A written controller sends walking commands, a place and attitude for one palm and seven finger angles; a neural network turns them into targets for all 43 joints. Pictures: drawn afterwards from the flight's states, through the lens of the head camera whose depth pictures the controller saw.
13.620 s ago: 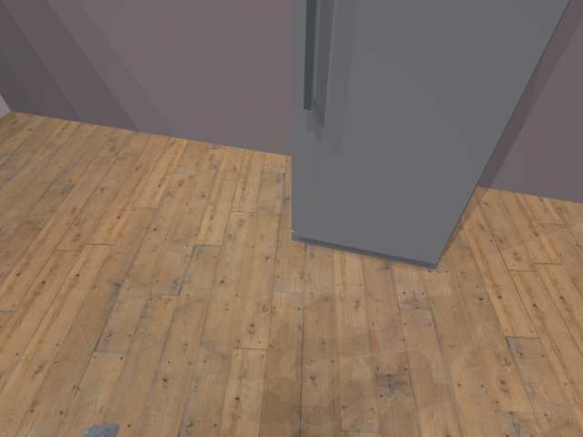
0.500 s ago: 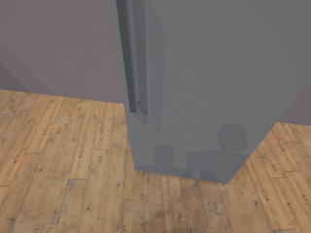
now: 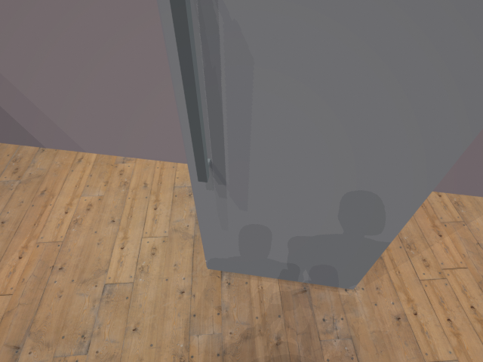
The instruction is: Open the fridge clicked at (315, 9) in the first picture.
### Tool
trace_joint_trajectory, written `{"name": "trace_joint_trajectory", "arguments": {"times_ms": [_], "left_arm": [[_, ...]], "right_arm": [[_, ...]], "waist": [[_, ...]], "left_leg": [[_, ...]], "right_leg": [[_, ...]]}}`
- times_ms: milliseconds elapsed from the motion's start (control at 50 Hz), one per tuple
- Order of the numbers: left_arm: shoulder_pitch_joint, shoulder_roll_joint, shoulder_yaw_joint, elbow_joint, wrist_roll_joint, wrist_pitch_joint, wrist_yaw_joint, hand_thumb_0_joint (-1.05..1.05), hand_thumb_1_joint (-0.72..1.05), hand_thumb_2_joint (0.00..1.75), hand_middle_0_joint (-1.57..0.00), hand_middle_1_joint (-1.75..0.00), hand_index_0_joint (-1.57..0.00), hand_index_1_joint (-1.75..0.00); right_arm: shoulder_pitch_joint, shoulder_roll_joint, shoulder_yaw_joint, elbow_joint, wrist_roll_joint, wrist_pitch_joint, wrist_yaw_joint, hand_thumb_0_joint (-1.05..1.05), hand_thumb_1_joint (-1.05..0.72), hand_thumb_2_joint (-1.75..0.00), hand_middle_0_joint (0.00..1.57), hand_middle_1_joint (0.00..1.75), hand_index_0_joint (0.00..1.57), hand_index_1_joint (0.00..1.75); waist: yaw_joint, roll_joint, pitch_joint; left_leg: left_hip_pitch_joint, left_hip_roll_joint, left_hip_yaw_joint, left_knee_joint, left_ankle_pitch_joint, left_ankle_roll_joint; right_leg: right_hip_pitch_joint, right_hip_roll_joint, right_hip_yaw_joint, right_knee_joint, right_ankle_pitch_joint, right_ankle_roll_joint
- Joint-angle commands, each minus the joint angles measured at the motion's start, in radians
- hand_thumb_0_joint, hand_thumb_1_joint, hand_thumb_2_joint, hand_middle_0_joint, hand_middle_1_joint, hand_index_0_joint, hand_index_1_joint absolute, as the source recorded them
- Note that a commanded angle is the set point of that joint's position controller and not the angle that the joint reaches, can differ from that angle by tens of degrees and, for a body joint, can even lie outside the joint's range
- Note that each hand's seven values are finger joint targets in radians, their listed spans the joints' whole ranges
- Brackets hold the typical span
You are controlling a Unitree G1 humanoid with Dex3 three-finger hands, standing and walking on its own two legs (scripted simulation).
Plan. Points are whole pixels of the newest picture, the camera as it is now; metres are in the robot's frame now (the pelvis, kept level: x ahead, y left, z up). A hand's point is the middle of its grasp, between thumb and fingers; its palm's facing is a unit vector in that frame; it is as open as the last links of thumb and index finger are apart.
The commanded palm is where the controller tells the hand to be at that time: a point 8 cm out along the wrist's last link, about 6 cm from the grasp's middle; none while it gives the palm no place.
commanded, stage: shuffle to correct the standing spot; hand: left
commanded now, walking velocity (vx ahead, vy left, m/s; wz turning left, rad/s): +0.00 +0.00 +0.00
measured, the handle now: (195, 86) +0.53 +0.12 +0.19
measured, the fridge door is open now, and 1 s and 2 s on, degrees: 0 0 0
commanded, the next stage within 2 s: come to a stop and stand still in 0.16 s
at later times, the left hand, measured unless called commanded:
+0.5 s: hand out of the picture +0.03 +0.16 -0.18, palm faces +0.03 -0.98 -0.17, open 7.4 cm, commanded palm none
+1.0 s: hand out of the picture +0.07 +0.18 -0.17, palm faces -0.02 -0.98 -0.20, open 7.3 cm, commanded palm none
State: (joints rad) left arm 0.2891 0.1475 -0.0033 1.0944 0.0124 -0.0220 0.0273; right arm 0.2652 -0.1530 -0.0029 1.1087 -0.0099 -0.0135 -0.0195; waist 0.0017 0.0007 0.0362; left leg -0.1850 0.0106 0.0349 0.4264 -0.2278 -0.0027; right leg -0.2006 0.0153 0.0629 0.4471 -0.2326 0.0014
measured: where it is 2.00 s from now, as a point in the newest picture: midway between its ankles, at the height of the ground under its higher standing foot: outside the picture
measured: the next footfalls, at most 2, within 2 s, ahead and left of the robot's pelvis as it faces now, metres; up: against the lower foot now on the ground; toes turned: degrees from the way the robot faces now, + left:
none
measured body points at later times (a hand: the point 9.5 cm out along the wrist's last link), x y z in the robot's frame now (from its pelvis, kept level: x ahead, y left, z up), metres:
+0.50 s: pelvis +0.05 -0.01 -0.01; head +0.08 +0.00 +0.44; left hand +0.03 +0.21 -0.17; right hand +0.05 -0.23 -0.16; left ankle +0.00 +0.12 -0.74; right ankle +0.01 -0.12 -0.74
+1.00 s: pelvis +0.00 +0.01 +0.00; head +0.01 +0.01 +0.45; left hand +0.07 +0.23 -0.16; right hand +0.01 -0.22 -0.16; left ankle +0.00 +0.12 -0.74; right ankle +0.00 -0.11 -0.74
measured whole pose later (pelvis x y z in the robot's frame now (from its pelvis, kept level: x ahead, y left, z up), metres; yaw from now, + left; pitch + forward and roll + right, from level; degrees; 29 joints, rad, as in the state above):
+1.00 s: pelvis +0.00 +0.01 +0.00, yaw -3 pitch -2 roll +0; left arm 0.20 0.17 0.02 1.02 0.02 -0.01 0.03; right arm 0.24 -0.15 -0.02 1.09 -0.01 0.00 -0.02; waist 0.00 -0.02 0.04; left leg -0.17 0.03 0.09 0.47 -0.26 0.00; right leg -0.21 0.01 0.02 0.49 -0.25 -0.01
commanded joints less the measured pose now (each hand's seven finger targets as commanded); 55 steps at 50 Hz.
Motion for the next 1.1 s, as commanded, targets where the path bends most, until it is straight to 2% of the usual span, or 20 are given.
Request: {"name": "trace_joint_trajectory", "arguments": {"times_ms": [0,60,160,240,280,320,340,380,420,460,560,620,660,700,740,780,820,880,940,1080], "left_arm": [[0.067,0.102,0.02,-0.031,0.002,-0.011,0.008,0.0,0.9,0.9,-0.2,-0.3,-0.2,-0.3],[0.074,0.094,0.021,-0.026,0.003,-0.009,0.006,0.0,0.9,0.9,-0.2,-0.3,-0.2,-0.3],[0.074,0.095,0.042,-0.051,0.013,0.007,-0.015,0.0,0.9,0.9,-0.2,-0.3,-0.2,-0.3],[0.119,0.091,0.054,-0.058,0.016,0.0,-0.025,0.0,0.9,0.9,-0.2,-0.3,-0.2,-0.3],[0.138,0.102,0.056,-0.05,0.014,-0.006,-0.018,0.0,0.9,0.9,-0.2,-0.3,-0.2,-0.3],[0.16,0.123,0.061,-0.035,0.008,-0.012,-0.007,0.0,0.9,0.9,-0.2,-0.3,-0.2,-0.3],[0.154,0.122,0.06,-0.033,0.004,-0.014,-0.001,0.0,0.9,0.9,-0.2,-0.3,-0.2,-0.3],[0.136,0.106,0.052,-0.037,0.002,-0.016,0.008,0.0,0.9,0.9,-0.2,-0.3,-0.2,-0.3],[0.134,0.102,0.051,-0.048,0.001,-0.014,0.017,0.0,0.9,0.9,-0.2,-0.3,-0.2,-0.3],[0.115,0.113,0.055,-0.056,0.002,-0.01,0.024,0.0,0.9,0.9,-0.2,-0.3,-0.2,-0.3],[0.056,0.093,0.056,-0.091,0.004,0.007,0.024,0.0,0.9,0.9,-0.2,-0.3,-0.2,-0.3],[0.052,0.098,0.061,-0.096,0.008,0.011,0.018,0.0,0.9,0.9,-0.2,-0.3,-0.2,-0.3],[0.077,0.116,0.061,-0.093,0.012,0.007,0.019,0.0,0.9,0.9,-0.2,-0.3,-0.2,-0.3],[0.077,0.143,0.062,-0.095,0.009,0.005,0.022,0.0,0.9,0.9,-0.2,-0.3,-0.2,-0.3],[0.041,0.147,0.056,-0.106,0.007,0.008,0.021,0.0,0.9,0.9,-0.2,-0.3,-0.2,-0.3],[0.009,0.142,0.054,-0.12,0.005,0.006,0.022,0.0,0.9,0.9,-0.2,-0.3,-0.2,-0.3],[-0.033,0.135,0.048,-0.13,0.001,0.011,0.017,0.0,0.9,0.9,-0.2,-0.3,-0.2,-0.3],[-0.04,0.132,0.042,-0.117,0.006,0.011,0.011,0.0,0.9,0.9,-0.2,-0.3,-0.2,-0.3],[-0.039,0.132,0.036,-0.099,0.007,0.012,0.006,0.0,0.9,0.9,-0.2,-0.3,-0.2,-0.3],[0.005,0.13,0.034,-0.072,0.01,0.005,0.002,0.0,0.9,0.9,-0.2,-0.3,-0.2,-0.3]], "right_arm": [[0.059,-0.095,-0.018,-0.024,-0.003,-0.018,-0.011,0.0,-0.9,-0.9,0.2,0.3,0.2,0.3],[0.071,-0.09,-0.018,-0.018,-0.006,-0.016,-0.01,0.0,-0.9,-0.9,0.2,0.3,0.2,0.3],[0.069,-0.125,-0.04,-0.036,-0.014,-0.002,-0.002,0.0,-0.9,-0.9,0.2,0.3,0.2,0.3],[0.052,-0.128,-0.049,-0.064,-0.014,-0.007,0.001,0.0,-0.9,-0.9,0.2,0.3,0.2,0.3],[0.052,-0.087,-0.037,-0.07,-0.009,-0.014,-0.001,0.0,-0.9,-0.9,0.2,0.3,0.2,0.3],[0.069,-0.058,-0.026,-0.069,-0.008,-0.022,-0.006,0.0,-0.9,-0.9,0.2,0.3,0.2,0.3],[0.073,-0.055,-0.022,-0.064,-0.005,-0.023,-0.01,0.0,-0.9,-0.9,0.2,0.3,0.2,0.3],[0.106,-0.062,-0.021,-0.043,0.0,-0.028,-0.02,0.0,-0.9,-0.9,0.2,0.3,0.2,0.3],[0.13,-0.089,-0.029,-0.03,0.0,-0.031,-0.032,0.0,-0.9,-0.9,0.2,0.3,0.2,0.3],[0.13,-0.095,-0.037,-0.037,0.003,-0.023,-0.04,0.0,-0.9,-0.9,0.2,0.3,0.2,0.3],[0.102,-0.107,-0.056,-0.058,-0.002,-0.003,-0.043,0.0,-0.9,-0.9,0.2,0.3,0.2,0.3],[0.062,-0.105,-0.061,-0.077,-0.007,0.004,-0.039,0.0,-0.9,-0.9,0.2,0.3,0.2,0.3],[0.055,-0.086,-0.06,-0.09,-0.006,0.005,-0.035,0.0,-0.9,-0.9,0.2,0.3,0.2,0.3],[0.062,-0.066,-0.055,-0.095,-0.002,0.01,-0.028,0.0,-0.9,-0.9,0.2,0.3,0.2,0.3],[0.054,-0.056,-0.047,-0.093,0.0,0.01,-0.02,0.0,-0.9,-0.9,0.2,0.3,0.2,0.3],[0.055,-0.074,-0.048,-0.082,-0.002,0.003,-0.022,0.0,-0.9,-0.9,0.2,0.3,0.2,0.3],[0.032,-0.092,-0.046,-0.071,-0.005,0.0,-0.019,0.0,-0.9,-0.9,0.2,0.3,0.2,0.3],[-0.001,-0.103,-0.039,-0.063,-0.006,-0.006,-0.012,0.0,-0.9,-0.9,0.2,0.3,0.2,0.3],[0.0,-0.108,-0.034,-0.053,-0.007,-0.004,-0.006,0.0,-0.9,-0.9,0.2,0.3,0.2,0.3],[0.041,-0.118,-0.033,-0.036,-0.01,-0.005,-0.001,0.0,-0.9,-0.9,0.2,0.3,0.2,0.3]], "waist": [[0.001,-0.005,0.013],[0.001,-0.007,0.005],[0.007,0.047,0.086],[0.027,-0.003,0.13],[0.028,-0.096,0.12],[0.017,-0.184,0.053],[0.011,-0.192,0.03],[-0.008,-0.095,-0.019],[-0.004,0.008,-0.074],[-0.01,0.059,-0.086],[-0.011,0.087,-0.053],[0.0,0.053,-0.025],[0.009,-0.042,-0.047],[0.007,-0.112,-0.092],[-0.002,-0.13,-0.102],[-0.005,-0.099,-0.135],[-0.004,-0.004,-0.086],[0.012,0.036,0.004],[0.009,0.012,0.075],[0.006,0.012,0.055]], "left_leg": [[0.004,0.081,-0.077,-0.077,0.094,0.022],[0.013,0.084,-0.07,-0.07,0.045,0.022],[-0.042,0.123,-0.112,-0.118,-0.324,0.049],[-0.112,0.118,-0.092,-0.06,-0.349,0.059],[-0.143,0.059,-0.016,0.053,-0.179,0.038],[-0.149,0.013,0.048,0.153,-0.083,0.012],[-0.124,0.02,0.037,0.13,-0.061,0.006],[-0.019,0.056,0.012,0.049,0.168,0.006],[0.099,0.101,0.01,0.092,0.529,0.017],[0.151,0.119,0.011,0.118,0.723,0.021],[0.191,0.17,-0.021,0.095,0.832,0.064],[0.119,0.145,-0.004,0.104,0.663,0.057],[0.033,0.101,0.026,0.139,0.445,0.031],[-0.034,0.063,0.033,0.151,0.171,0.008],[-0.031,0.052,0.02,0.112,0.077,0.003],[0.03,0.08,0.006,0.082,0.249,0.008],[0.057,0.113,-0.026,0.024,0.278,0.02],[-0.013,0.124,-0.056,-0.053,0.147,0.037],[-0.065,0.11,-0.072,-0.112,-0.056,0.03],[-0.081,0.103,-0.087,-0.159,-0.191,0.03]], "right_leg": [[-0.023,-0.091,0.063,-0.083,0.119,-0.036],[-0.023,-0.085,0.065,-0.078,0.068,-0.041],[-0.142,-0.043,0.067,-0.029,-0.246,-0.063],[-0.143,-0.048,0.126,-0.029,-0.274,-0.087],[-0.072,-0.097,0.212,-0.085,-0.154,-0.106],[0.024,-0.163,0.272,-0.097,0.147,-0.131],[0.048,-0.168,0.258,-0.066,0.325,-0.136],[0.061,-0.121,0.152,0.044,0.652,-0.099],[0.032,-0.087,0.078,0.104,0.656,-0.061],[0.0,-0.083,0.054,0.13,0.653,-0.046],[-0.098,-0.059,0.002,0.149,0.326,-0.016],[-0.064,-0.078,0.006,0.122,0.4,-0.015],[0.023,-0.127,0.041,0.099,0.643,-0.028],[0.101,-0.191,0.094,0.07,0.754,-0.067],[0.093,-0.199,0.111,0.055,0.701,-0.089],[0.079,-0.158,0.069,0.085,0.645,-0.074],[0.002,-0.116,0.036,0.056,0.376,-0.049],[-0.011,-0.092,0.027,-0.01,0.155,-0.034],[-0.041,-0.09,0.04,-0.078,0.001,-0.032],[-0.038,-0.088,0.033,-0.124,-0.089,-0.029]]}}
